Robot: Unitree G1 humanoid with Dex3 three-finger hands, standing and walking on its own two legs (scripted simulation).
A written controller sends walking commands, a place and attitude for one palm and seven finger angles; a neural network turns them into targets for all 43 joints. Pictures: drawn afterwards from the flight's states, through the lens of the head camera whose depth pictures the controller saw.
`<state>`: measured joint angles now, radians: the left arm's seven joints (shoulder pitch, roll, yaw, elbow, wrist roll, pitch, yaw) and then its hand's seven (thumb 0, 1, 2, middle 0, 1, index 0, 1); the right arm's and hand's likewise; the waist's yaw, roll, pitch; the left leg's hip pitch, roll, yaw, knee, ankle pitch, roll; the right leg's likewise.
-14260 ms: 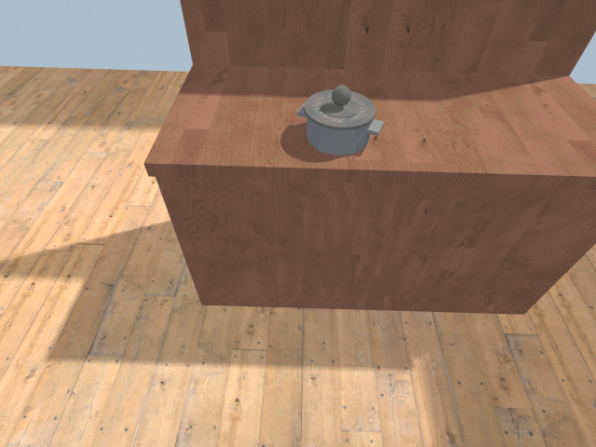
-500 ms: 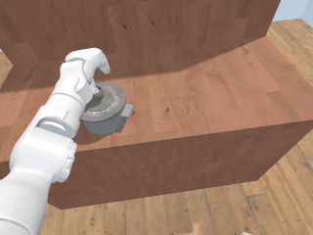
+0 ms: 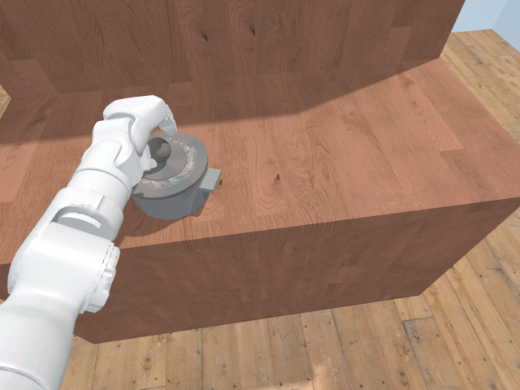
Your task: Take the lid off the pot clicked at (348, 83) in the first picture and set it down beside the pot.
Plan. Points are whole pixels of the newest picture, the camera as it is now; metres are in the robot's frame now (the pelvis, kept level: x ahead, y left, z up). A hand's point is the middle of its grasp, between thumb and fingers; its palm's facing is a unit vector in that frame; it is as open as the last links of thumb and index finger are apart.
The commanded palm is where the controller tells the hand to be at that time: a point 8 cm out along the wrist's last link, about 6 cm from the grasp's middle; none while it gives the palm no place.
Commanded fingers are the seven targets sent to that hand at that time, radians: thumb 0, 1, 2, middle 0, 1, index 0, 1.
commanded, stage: lower the open fingers around the knob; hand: left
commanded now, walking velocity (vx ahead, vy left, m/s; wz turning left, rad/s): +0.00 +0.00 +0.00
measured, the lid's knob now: (158, 150) +0.52 +0.16 +0.06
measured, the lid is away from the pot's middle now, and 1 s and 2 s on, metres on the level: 0.00 0.00 0.01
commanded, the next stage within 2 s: close the fingers and squeeze the knob in 0.50 s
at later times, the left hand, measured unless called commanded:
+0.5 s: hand (157, 155) +0.49 +0.15 +0.08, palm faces -0.33 -0.07 -0.94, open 10.3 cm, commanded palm +0.48 +0.16 +0.14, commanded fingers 0.00 -0.34 1.47 -0.82 -0.08 -0.82 -0.08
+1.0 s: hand (158, 155) +0.48 +0.15 +0.08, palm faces -0.34 -0.07 -0.94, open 9.6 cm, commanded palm +0.49 +0.16 +0.14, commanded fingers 0.00 0.05 1.03 -0.58 -0.90 -0.58 -0.90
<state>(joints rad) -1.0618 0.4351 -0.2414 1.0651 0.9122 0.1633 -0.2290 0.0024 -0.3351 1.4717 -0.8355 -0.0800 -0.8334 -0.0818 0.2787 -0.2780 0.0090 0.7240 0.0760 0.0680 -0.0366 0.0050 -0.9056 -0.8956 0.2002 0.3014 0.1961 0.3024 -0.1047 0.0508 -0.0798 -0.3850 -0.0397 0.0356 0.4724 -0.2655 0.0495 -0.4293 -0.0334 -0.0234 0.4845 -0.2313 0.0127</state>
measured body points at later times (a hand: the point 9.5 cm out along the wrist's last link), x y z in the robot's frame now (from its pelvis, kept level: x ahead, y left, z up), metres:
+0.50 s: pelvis +0.00 +0.00 +0.00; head +0.06 -0.02 +0.44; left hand +0.50 +0.15 +0.14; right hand +0.04 -0.26 -0.14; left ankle -0.03 +0.09 -0.74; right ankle +0.00 -0.13 -0.74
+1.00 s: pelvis +0.00 -0.01 +0.00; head +0.06 -0.03 +0.44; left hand +0.50 +0.15 +0.14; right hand +0.05 -0.27 -0.14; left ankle -0.03 +0.09 -0.74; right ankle +0.00 -0.13 -0.74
